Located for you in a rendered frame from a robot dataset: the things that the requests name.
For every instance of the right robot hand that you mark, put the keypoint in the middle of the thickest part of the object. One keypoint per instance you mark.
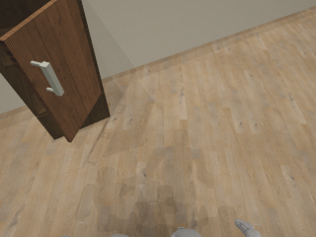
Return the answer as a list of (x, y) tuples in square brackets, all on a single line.
[(246, 228)]

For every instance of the handle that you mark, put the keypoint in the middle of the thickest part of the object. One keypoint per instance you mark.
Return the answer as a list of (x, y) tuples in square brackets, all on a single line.
[(51, 77)]

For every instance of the cupboard door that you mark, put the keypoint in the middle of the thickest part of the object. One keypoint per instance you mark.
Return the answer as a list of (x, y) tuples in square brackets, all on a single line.
[(55, 33)]

